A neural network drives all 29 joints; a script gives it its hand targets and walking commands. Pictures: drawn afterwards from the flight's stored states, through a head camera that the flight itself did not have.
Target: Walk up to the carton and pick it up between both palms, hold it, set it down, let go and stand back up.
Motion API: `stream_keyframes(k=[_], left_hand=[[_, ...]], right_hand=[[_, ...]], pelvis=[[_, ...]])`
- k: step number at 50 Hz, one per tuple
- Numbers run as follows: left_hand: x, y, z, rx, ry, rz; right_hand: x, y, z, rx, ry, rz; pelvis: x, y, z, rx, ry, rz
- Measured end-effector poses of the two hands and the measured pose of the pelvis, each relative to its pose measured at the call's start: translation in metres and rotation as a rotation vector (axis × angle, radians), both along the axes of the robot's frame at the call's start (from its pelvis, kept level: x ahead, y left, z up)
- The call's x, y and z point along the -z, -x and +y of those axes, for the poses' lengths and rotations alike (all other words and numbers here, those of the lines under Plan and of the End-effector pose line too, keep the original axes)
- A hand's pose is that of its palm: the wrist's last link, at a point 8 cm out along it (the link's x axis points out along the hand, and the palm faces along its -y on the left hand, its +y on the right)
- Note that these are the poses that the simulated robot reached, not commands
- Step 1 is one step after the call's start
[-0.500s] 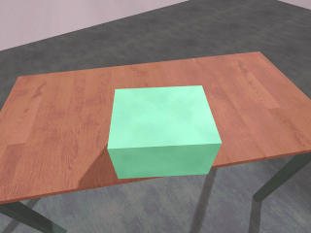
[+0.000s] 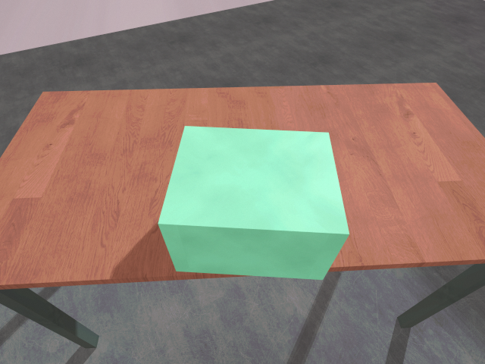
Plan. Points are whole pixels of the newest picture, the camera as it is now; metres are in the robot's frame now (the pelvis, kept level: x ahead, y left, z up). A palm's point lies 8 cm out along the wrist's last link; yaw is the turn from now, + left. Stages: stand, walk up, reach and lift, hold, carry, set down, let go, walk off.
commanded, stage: walk up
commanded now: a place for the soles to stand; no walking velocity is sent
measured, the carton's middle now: (252, 201) +0.41 +0.00 +0.01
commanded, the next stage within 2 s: none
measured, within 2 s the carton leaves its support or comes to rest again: neither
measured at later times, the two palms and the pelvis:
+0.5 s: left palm out of the picture +0.00 +0.21 -0.14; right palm out of the picture +0.10 -0.26 -0.13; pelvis +0.00 -0.03 +0.00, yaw +1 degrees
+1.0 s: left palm out of the picture +0.05 +0.21 -0.12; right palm out of the picture +0.00 -0.29 -0.13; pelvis +0.00 -0.03 +0.01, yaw -3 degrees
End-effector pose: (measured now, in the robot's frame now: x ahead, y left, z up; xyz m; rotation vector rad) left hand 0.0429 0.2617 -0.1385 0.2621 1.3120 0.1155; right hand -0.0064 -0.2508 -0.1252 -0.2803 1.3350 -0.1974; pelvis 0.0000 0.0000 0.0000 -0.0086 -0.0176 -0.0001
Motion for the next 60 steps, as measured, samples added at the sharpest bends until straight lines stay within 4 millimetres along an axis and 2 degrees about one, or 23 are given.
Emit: stream_keyframes(k=[7,11,18,22,27,35,41,49,55,57,60], left_hand=[[-0.002,-0.016,-0.022,0.009,-0.003,-0.056],[-0.008,-0.008,-0.031,-0.057,-0.002,-0.075],[-0.005,0.028,-0.048,-0.115,0.014,-0.001],[0.004,0.041,-0.05,-0.11,0.041,0.039],[0.005,0.044,-0.047,-0.075,0.033,0.059],[-0.007,0.035,-0.051,-0.067,0.024,-0.023],[-0.018,0.017,-0.056,-0.021,0.025,-0.053],[-0.018,-0.005,-0.057,0.023,0.029,-0.078],[-0.015,-0.013,-0.052,0.053,0.018,-0.076],[-0.016,-0.016,-0.043,0.055,-0.015,-0.098],[-0.02,-0.016,-0.019,0.029,-0.076,-0.123]], right_hand=[[0.005,-0.024,-0.03,-0.011,0.016,-0.038],[0.003,-0.046,-0.04,-0.045,0.029,-0.051],[0.0,-0.092,-0.026,-0.082,-0.002,-0.129],[0.0,-0.107,-0.01,-0.091,-0.025,-0.176],[0.001,-0.097,-0.008,-0.037,-0.048,-0.186],[0.008,-0.07,-0.028,-0.019,-0.076,-0.128],[0.006,-0.039,-0.037,0.015,-0.078,-0.07],[0.005,-0.005,-0.04,0.053,-0.063,0.009],[0.005,0.0,-0.039,0.062,-0.056,0.022],[0.006,-0.005,-0.043,0.041,-0.04,0.022],[0.003,-0.021,-0.047,0.03,0.0,-0.001]], pelvis=[[0.005,-0.004,-0.021,-0.014,-0.008,0.007],[0.002,-0.006,-0.028,-0.029,0.0,-0.007],[-0.002,-0.006,-0.03,-0.034,0.012,-0.034],[0.001,-0.006,-0.027,-0.028,0.011,-0.036],[0.001,0.001,-0.025,-0.003,-0.008,-0.028],[-0.001,0.008,-0.034,0.03,-0.008,-0.027],[-0.009,0.004,-0.036,0.042,-0.008,-0.021],[-0.01,0.002,-0.034,0.058,-0.011,-0.018],[-0.008,0.002,-0.03,0.071,-0.011,-0.014],[-0.005,0.006,-0.025,0.077,-0.003,-0.013],[-0.003,0.014,-0.011,0.089,0.002,-0.014]])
